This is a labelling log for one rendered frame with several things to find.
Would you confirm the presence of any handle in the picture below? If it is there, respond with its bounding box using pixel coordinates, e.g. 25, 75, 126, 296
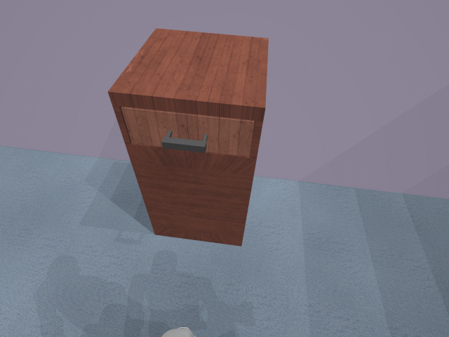
162, 130, 208, 153

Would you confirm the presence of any drawer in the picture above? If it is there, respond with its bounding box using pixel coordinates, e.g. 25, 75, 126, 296
121, 107, 254, 157

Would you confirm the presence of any cabinet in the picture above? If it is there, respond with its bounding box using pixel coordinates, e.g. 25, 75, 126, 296
108, 28, 269, 246

